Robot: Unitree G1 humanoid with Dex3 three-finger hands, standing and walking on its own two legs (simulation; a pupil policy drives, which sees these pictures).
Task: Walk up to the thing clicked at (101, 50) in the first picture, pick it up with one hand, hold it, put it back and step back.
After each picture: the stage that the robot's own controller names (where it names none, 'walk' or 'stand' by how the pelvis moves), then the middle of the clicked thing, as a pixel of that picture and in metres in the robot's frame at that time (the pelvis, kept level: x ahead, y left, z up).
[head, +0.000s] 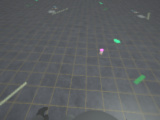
stand; (101, 51) +1.47 -0.29 -0.72
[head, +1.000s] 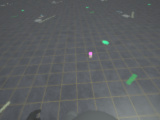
walk; (90, 55) +1.37 +0.06 -0.69
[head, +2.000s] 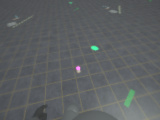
walk; (78, 69) +0.85 +0.22 -0.71
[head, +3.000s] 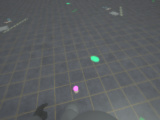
stand; (76, 89) +0.48 +0.19 -0.71
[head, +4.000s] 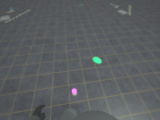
stand; (74, 92) +0.40 +0.17 -0.70
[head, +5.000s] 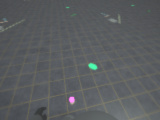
stand; (72, 100) +0.36 +0.17 -0.72
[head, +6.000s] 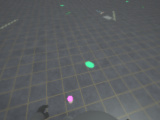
stand; (70, 99) +0.36 +0.19 -0.73
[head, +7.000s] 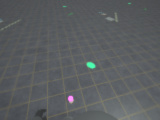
stand; (70, 99) +0.37 +0.19 -0.73
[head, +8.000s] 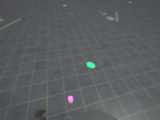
stand; (70, 99) +0.36 +0.19 -0.73
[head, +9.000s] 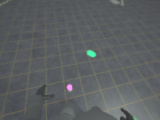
go down; (69, 88) +0.39 +0.18 -0.68
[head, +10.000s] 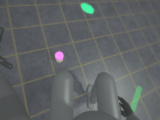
go down; (59, 57) +0.46 +0.21 -0.29
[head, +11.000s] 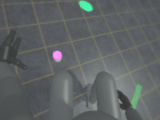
close in; (57, 56) +0.46 +0.21 -0.28
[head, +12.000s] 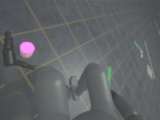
close in; (27, 50) +0.45 +0.25 -0.22
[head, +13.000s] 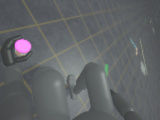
close; (22, 49) +0.44 +0.25 -0.23
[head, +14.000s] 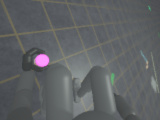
lift; (40, 61) +0.35 +0.22 -0.20
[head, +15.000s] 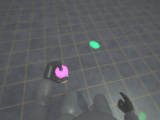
lift; (62, 74) +0.31 +0.17 +0.00
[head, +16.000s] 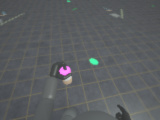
hold; (66, 75) +0.32 +0.16 +0.02
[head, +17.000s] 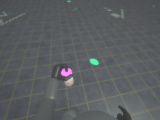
hold; (67, 77) +0.32 +0.15 +0.00
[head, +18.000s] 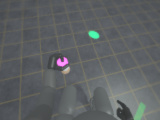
crouch; (64, 66) +0.39 +0.17 -0.08
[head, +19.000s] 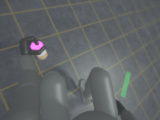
lower; (40, 50) +0.45 +0.24 -0.19
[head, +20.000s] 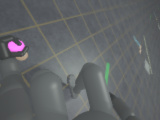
lower; (19, 51) +0.44 +0.26 -0.24
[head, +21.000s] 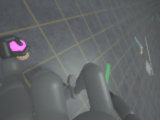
lower; (20, 50) +0.44 +0.26 -0.24
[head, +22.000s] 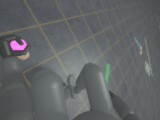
lower; (21, 50) +0.44 +0.26 -0.24
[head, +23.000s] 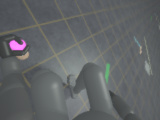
rest; (20, 50) +0.44 +0.26 -0.24
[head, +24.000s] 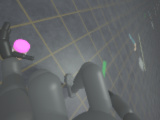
withdraw; (20, 50) +0.43 +0.24 -0.24
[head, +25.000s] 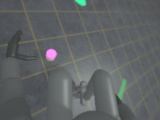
stand; (50, 55) +0.42 +0.22 -0.27
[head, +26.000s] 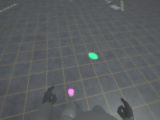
stand; (71, 92) +0.37 +0.15 -0.63
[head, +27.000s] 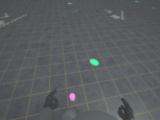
stand; (72, 97) +0.38 +0.16 -0.66
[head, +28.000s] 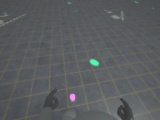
stand; (72, 97) +0.38 +0.15 -0.66
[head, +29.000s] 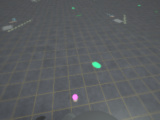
stand; (75, 98) +0.40 +0.15 -0.72
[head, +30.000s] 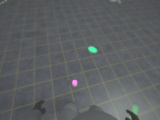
walk; (74, 83) +0.45 +0.12 -0.70
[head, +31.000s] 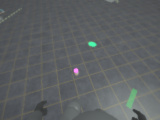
walk; (76, 72) +0.68 +0.23 -0.70
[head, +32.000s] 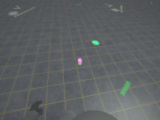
stand; (79, 61) +0.99 +0.17 -0.70
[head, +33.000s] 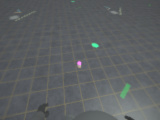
stand; (79, 64) +0.97 +0.16 -0.72
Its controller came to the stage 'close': yes
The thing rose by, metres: 0.72
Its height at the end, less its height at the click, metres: +0.00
